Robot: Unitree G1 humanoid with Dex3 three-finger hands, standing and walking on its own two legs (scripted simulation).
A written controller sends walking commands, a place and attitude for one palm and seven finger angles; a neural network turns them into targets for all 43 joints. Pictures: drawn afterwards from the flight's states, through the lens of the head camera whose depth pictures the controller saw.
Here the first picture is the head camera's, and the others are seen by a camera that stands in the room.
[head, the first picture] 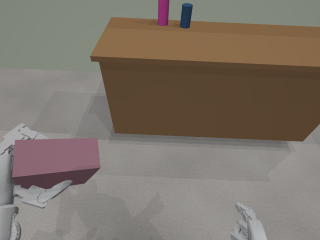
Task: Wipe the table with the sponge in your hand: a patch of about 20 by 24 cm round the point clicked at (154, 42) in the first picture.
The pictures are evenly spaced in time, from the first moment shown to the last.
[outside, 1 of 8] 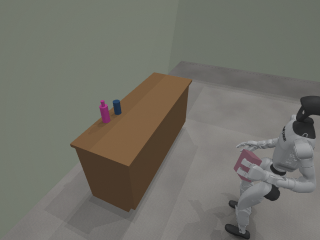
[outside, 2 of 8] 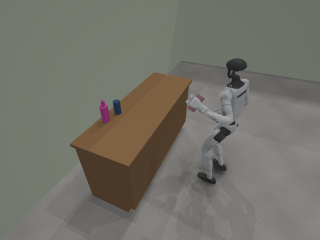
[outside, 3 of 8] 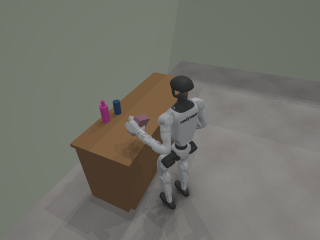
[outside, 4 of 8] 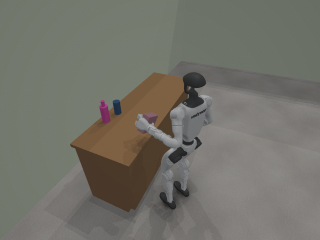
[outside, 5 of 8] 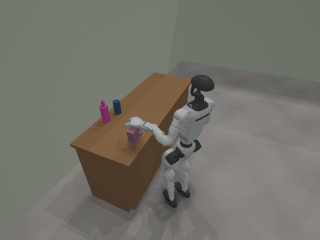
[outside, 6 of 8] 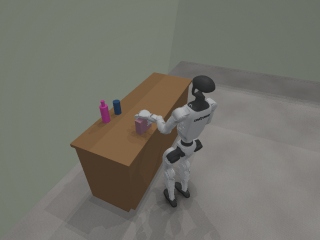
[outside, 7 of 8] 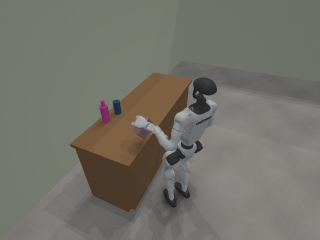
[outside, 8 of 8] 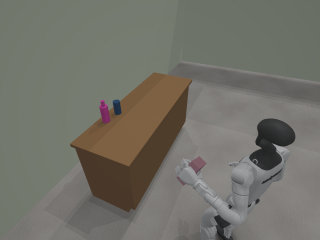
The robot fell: no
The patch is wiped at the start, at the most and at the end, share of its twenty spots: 0.00 1.00 1.00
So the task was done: yes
